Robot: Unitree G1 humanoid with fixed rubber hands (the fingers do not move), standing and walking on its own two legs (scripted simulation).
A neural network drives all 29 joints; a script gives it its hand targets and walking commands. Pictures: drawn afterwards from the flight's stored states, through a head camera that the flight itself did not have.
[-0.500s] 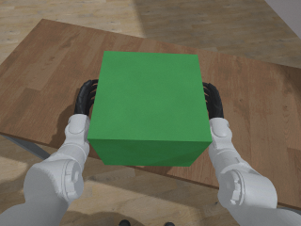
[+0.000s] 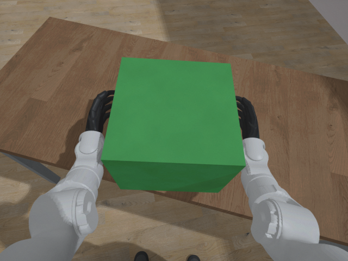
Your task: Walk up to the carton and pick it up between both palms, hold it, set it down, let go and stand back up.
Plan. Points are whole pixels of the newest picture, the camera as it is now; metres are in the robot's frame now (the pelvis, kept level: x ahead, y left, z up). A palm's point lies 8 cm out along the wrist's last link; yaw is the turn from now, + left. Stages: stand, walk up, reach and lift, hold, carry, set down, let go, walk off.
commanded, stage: reach and lift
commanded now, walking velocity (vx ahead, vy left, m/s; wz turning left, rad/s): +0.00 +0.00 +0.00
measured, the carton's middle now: (173, 129) +0.42 +0.00 -0.03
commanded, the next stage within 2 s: none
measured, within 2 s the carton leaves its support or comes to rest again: leaves its support in 0.74 s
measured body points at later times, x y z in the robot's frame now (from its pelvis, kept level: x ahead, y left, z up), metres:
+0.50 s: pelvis -0.01 +0.00 +0.00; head +0.08 +0.02 +0.44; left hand +0.40 +0.19 +0.01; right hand +0.40 -0.17 +0.02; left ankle -0.01 +0.12 -0.74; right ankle -0.03 -0.13 -0.74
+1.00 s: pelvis -0.01 +0.00 +0.00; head +0.01 -0.01 +0.45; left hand +0.39 +0.18 +0.08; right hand +0.39 -0.19 +0.07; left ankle -0.01 +0.12 -0.74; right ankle -0.03 -0.13 -0.74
